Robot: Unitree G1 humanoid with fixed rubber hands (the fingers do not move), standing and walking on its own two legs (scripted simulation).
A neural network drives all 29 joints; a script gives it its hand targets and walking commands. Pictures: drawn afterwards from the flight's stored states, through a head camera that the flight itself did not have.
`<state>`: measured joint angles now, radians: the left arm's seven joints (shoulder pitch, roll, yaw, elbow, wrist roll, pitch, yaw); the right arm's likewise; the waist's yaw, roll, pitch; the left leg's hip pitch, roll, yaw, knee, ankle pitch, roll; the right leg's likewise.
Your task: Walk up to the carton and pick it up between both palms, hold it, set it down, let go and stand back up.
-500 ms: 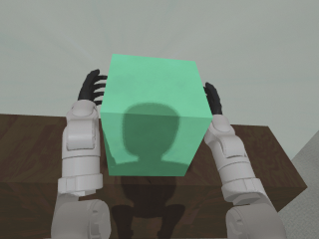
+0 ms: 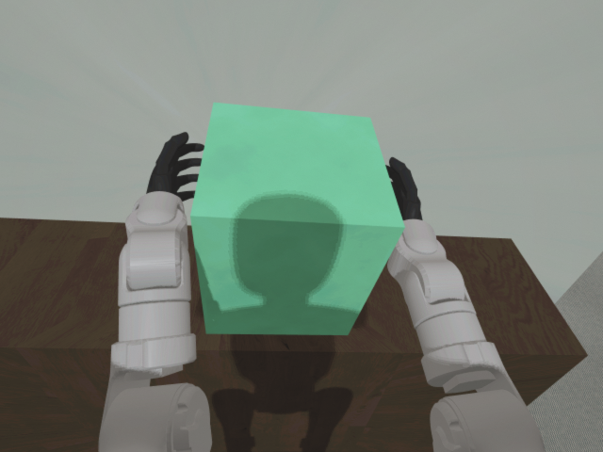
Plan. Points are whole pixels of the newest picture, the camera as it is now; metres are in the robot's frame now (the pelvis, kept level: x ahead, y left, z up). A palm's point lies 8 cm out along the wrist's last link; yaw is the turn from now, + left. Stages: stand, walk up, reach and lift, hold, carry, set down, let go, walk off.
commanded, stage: hold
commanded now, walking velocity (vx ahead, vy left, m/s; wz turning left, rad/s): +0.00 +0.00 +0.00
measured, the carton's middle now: (286, 228) +0.38 +0.01 +0.13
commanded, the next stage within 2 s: none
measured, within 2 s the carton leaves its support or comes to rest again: neither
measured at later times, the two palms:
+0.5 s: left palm (168, 196) +0.36 +0.15 +0.20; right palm (406, 219) +0.35 -0.15 +0.18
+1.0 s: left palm (168, 198) +0.36 +0.15 +0.20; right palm (405, 220) +0.35 -0.15 +0.17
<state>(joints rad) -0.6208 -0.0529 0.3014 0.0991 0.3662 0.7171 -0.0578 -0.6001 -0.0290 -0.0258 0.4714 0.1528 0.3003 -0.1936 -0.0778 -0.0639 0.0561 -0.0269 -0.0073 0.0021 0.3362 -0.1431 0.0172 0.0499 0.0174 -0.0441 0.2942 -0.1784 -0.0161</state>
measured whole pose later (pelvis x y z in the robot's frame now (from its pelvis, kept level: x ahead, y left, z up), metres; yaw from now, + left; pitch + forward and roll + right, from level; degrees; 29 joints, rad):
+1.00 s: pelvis +0.00 +0.00 +0.00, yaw +0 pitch -10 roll -1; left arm -0.62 -0.04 0.30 0.10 0.36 0.71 -0.06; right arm -0.61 -0.02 -0.03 0.48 0.13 0.29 -0.19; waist -0.09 -0.07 0.07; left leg -0.03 -0.01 -0.01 0.33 -0.14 0.02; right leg 0.05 0.02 -0.05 0.29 -0.18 -0.02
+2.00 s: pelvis +0.00 +0.00 +0.00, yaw +1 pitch -10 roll -1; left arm -0.62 -0.04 0.29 0.11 0.36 0.71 -0.06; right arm -0.60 -0.02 -0.03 0.47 0.13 0.30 -0.19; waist -0.10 -0.07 0.07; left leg -0.02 -0.01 -0.01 0.33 -0.14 0.01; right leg 0.06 0.02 -0.06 0.29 -0.17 -0.02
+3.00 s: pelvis +0.02 +0.00 +0.00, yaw +0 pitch -8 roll +0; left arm -0.57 -0.05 0.27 0.35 0.33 0.38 -0.04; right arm -0.53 0.05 -0.18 0.65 -0.04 -0.06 -0.14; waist -0.05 -0.08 0.06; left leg -0.01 -0.01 0.01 0.30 -0.16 0.01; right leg 0.07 0.02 -0.04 0.26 -0.19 -0.02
